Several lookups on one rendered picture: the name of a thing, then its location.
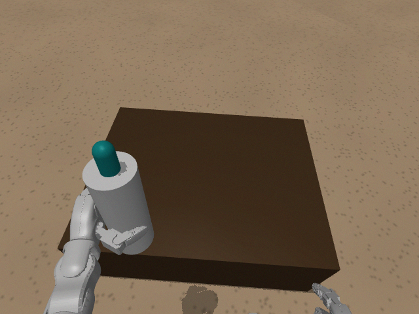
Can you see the left robot hand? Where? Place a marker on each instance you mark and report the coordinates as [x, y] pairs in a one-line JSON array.
[[87, 223]]

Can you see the right robot hand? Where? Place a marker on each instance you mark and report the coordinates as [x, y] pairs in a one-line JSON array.
[[330, 299]]

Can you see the bottle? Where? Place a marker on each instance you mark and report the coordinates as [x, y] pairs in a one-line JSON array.
[[114, 183]]

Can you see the left robot arm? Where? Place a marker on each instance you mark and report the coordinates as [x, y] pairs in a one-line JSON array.
[[76, 274]]

